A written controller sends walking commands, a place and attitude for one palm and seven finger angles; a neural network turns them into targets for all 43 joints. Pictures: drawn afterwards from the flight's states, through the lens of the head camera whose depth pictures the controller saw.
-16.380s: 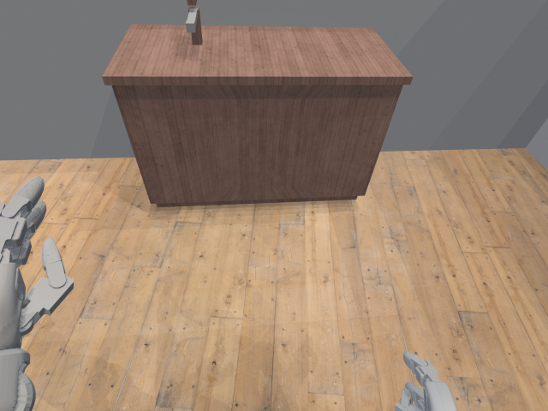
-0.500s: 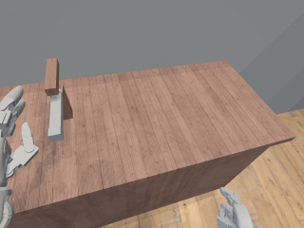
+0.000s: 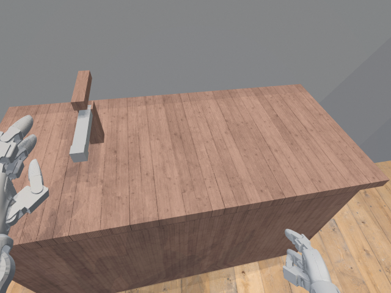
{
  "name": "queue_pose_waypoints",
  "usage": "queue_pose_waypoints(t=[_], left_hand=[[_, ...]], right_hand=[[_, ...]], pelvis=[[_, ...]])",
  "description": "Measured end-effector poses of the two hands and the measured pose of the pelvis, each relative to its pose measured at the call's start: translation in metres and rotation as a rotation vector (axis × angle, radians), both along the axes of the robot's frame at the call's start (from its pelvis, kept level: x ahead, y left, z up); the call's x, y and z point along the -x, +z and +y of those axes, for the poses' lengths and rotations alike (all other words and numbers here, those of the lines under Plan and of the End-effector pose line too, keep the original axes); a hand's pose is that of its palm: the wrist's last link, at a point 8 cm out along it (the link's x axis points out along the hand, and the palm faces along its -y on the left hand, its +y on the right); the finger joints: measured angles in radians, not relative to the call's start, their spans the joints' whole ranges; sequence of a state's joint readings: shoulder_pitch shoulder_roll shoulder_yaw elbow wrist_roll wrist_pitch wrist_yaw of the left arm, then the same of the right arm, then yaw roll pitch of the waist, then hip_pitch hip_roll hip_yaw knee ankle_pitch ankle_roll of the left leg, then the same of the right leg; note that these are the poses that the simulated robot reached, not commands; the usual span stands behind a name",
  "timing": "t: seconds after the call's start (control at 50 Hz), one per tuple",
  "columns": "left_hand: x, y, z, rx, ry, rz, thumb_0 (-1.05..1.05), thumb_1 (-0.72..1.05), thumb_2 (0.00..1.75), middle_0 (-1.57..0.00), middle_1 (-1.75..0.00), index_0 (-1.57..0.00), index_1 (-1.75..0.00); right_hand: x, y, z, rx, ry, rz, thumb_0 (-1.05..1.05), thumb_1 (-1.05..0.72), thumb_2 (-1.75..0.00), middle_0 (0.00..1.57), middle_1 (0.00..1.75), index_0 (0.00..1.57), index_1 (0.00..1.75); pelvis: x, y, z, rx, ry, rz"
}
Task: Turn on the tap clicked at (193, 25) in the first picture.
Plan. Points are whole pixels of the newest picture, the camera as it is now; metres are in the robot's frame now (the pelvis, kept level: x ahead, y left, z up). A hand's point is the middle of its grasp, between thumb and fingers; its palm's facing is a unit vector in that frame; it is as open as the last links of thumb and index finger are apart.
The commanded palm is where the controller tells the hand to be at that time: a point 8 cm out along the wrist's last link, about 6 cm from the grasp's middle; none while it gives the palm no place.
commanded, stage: turn the palm inward beside the body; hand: left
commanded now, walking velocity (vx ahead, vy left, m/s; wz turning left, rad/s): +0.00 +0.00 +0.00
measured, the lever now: (79, 153) +0.35 +0.30 +0.09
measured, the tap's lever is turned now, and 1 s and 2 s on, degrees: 0 0 0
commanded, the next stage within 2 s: reach beside the lever's end, fingers flat in 1.82 s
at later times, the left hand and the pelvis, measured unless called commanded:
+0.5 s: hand (75, 188) +0.22 +0.23 +0.16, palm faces +0.46 -0.83 -0.30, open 7.4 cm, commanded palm +0.17 +0.26 +0.17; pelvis +0.03 -0.05 +0.00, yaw +2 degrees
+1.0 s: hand (84, 213) +0.19 +0.20 +0.14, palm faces +0.48 -0.85 -0.19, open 7.4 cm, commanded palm +0.13 +0.24 +0.16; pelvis +0.01 -0.04 -0.01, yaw +2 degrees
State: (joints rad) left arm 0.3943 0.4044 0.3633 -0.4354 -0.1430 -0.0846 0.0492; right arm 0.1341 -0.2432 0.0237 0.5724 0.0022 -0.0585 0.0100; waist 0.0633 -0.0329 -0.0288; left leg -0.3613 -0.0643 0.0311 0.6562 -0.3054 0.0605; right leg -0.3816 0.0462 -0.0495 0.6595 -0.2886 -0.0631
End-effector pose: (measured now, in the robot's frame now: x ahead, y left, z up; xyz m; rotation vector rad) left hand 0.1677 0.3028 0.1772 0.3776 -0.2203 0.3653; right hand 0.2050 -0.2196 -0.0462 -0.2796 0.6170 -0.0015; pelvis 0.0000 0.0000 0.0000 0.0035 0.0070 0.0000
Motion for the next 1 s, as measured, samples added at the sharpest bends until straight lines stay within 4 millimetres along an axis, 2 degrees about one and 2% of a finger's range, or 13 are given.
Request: queue_pose_waypoints(t=[0.04,0.1,0.2,0.28,0.4,0.48,0.6,0.74,1.0], left_hand=[[0.008,0.002,0.007,-0.001,0.086,-0.046,0.02,0.89,0.89,-0.22,-0.30,-0.22,-0.30],[0.010,0.001,0.011,0.029,0.164,-0.039,0.02,0.89,0.89,-0.21,-0.30,-0.22,-0.30],[-0.004,-0.005,-0.012,0.045,0.126,0.065,0.02,0.90,0.90,-0.21,-0.30,-0.21,-0.30],[-0.014,-0.002,-0.032,0.037,0.069,0.079,0.02,0.89,0.89,-0.21,-0.30,-0.21,-0.30],[-0.016,0.002,-0.035,0.050,0.112,0.077,0.02,0.89,0.89,-0.21,-0.30,-0.22,-0.30],[-0.013,-0.005,-0.038,0.070,0.134,0.109,0.02,0.89,0.89,-0.21,-0.30,-0.21,-0.30],[-0.009,-0.015,-0.054,0.105,0.096,0.103,0.02,0.89,0.89,-0.21,-0.30,-0.21,-0.30],[0.000,-0.015,-0.059,0.132,0.106,0.073,0.02,0.89,0.89,-0.21,-0.30,-0.21,-0.30],[0.021,-0.024,-0.066,0.204,0.145,0.105,0.02,0.90,0.89,-0.21,-0.30,-0.21,-0.30]], right_hand=[[-0.002,-0.006,-0.004,0.006,0.014,0.011,0.01,-0.90,-0.90,0.20,0.30,0.20,0.30],[-0.003,-0.015,-0.007,0.006,0.030,0.030,0.01,-0.90,-0.90,0.20,0.30,0.20,0.30],[-0.007,-0.023,-0.012,-0.033,0.010,0.019,0.01,-0.90,-0.90,0.20,0.30,0.20,0.30],[-0.009,-0.027,-0.019,-0.068,-0.025,0.016,0.01,-0.90,-0.90,0.21,0.30,0.20,0.30],[-0.014,-0.034,-0.039,-0.066,-0.064,0.056,0.01,-0.90,-0.90,0.21,0.30,0.20,0.30],[-0.020,-0.036,-0.053,-0.047,-0.078,0.059,0.01,-0.90,-0.90,0.20,0.30,0.20,0.30],[-0.024,-0.030,-0.065,-0.025,-0.088,0.013,0.01,-0.91,-0.90,0.20,0.30,0.20,0.30],[-0.019,-0.025,-0.060,-0.041,-0.087,-0.033,0.01,-0.91,-0.90,0.20,0.30,0.20,0.30],[-0.010,-0.025,-0.029,-0.086,-0.049,-0.050,0.01,-0.90,-0.90,0.20,0.30,0.20,0.30]], pelvis=[[0.002,-0.003,-0.008,0.005,0.020,0.000],[0.004,-0.006,-0.018,0.011,0.046,-0.006],[0.001,-0.007,-0.030,0.013,0.048,-0.013],[-0.007,-0.006,-0.039,0.010,0.036,-0.005],[-0.023,-0.005,-0.048,0.004,0.031,0.019],[-0.033,-0.005,-0.050,-0.004,0.032,0.041],[-0.038,-0.005,-0.050,-0.012,0.037,0.053],[-0.031,-0.006,-0.050,-0.013,0.036,0.041],[-0.010,-0.005,-0.043,0.006,0.044,-0.001]])
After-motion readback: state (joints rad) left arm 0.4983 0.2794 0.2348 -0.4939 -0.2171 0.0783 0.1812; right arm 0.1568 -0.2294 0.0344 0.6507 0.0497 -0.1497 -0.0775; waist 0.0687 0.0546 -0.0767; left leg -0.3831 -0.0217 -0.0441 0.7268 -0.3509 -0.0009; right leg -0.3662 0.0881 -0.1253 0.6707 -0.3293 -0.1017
